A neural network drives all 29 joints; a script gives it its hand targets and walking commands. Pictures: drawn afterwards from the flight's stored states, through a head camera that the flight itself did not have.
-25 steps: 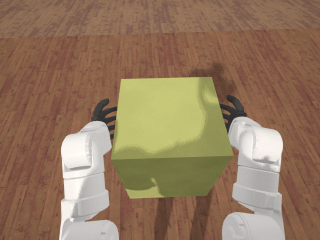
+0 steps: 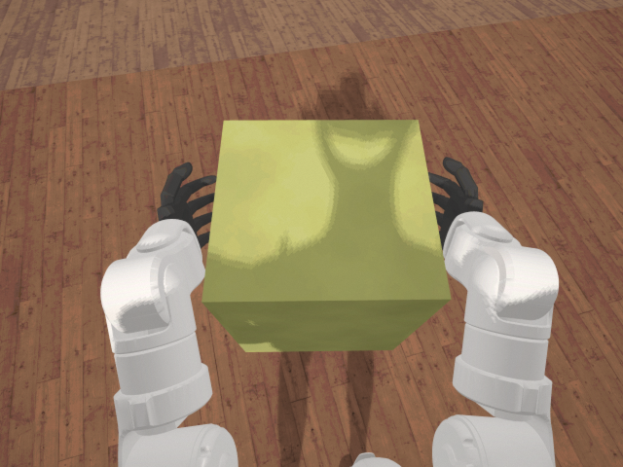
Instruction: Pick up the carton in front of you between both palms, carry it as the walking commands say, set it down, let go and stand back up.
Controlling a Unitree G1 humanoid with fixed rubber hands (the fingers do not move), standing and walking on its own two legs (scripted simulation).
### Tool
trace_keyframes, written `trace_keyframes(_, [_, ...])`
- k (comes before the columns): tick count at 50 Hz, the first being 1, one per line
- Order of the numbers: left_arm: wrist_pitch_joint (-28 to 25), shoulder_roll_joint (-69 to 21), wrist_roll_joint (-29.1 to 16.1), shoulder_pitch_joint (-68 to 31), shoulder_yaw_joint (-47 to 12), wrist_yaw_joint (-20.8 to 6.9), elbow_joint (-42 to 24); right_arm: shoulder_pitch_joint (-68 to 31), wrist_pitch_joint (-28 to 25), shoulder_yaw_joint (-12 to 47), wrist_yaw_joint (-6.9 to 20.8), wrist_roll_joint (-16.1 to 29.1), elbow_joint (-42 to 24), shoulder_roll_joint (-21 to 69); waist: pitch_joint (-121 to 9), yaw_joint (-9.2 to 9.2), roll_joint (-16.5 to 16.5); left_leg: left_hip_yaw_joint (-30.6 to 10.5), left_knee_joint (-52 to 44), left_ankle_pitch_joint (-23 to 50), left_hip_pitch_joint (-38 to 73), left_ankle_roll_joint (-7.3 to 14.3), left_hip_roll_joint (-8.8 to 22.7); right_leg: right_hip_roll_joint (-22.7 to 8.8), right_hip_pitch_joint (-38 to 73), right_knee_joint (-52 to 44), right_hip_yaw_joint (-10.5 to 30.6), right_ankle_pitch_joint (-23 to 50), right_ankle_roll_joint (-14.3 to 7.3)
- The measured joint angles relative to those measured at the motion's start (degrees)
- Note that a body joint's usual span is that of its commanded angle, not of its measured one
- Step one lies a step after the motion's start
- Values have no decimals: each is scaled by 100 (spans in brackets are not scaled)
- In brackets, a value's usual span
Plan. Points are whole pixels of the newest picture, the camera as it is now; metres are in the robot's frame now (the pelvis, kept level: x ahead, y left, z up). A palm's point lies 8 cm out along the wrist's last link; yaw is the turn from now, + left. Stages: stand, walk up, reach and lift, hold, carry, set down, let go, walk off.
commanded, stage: carry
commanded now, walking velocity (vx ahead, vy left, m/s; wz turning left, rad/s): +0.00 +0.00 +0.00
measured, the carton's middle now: (320, 251) +0.38 -0.02 +0.07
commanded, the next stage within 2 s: none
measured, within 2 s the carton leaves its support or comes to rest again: neither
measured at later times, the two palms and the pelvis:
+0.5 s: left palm (167, 201) +0.43 +0.16 +0.12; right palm (410, 179) +0.44 -0.14 +0.12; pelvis +0.11 -0.01 +0.00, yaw +2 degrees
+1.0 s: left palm (157, 208) +0.41 +0.16 +0.13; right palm (410, 183) +0.43 -0.14 +0.13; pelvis +0.10 +0.00 +0.01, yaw +3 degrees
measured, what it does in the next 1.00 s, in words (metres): steps on the spot: right foot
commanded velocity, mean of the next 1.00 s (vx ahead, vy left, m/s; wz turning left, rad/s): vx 0.00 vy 0.00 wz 0.00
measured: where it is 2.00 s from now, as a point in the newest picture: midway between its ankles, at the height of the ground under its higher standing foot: outside the picture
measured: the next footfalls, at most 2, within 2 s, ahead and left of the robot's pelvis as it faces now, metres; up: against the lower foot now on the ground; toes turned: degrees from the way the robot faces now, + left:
right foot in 0.04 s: +0.13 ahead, -0.10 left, +0.00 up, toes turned -3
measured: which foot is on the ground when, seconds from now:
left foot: down 0.00-1.00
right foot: up 0.00-0.02, down 0.04-1.00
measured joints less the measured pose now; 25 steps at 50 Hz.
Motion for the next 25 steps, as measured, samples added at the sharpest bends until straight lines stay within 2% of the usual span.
trace_keyframes(2, [7,53,-22,8,-58,12,-64,-62,16,29,-3,25,-12,-38,-105,111,-25,11,283,-303,80,-62,-12,-39,413,-1051,-126,615,-49])
trace_keyframes(4, [33,60,-59,36,-113,14,-3,-82,58,60,35,27,83,-128,-215,268,129,-84,528,-572,166,-147,106,71,576,-1017,-196,378,-85])
trace_keyframes(8, [250,91,-72,57,-169,55,340,-14,285,15,97,-106,333,-142,-502,438,80,-272,218,-679,615,-224,56,73,905,-1011,-246,68,-106])
trace_keyframes(13, [321,181,-48,-13,-109,43,885,-98,338,-108,160,-387,834,-35,-754,504,6,-347,51,-787,961,-232,11,30,1208,-1013,-306,-171,-86])
trace_keyframes(19, [137,108,158,81,-15,-55,1651,116,168,-258,245,-669,1437,87,-914,527,17,-384,-15,-904,1218,-231,1,16,1469,-1045,-343,-337,-63])
trace_keyframes(25, [-173,27,171,368,-59,-83,1694,447,-130,-218,254,-644,1432,153,-729,485,41,-381,-134,-926,1413,-206,-14,-1,1639,-1104,-349,-362,-33])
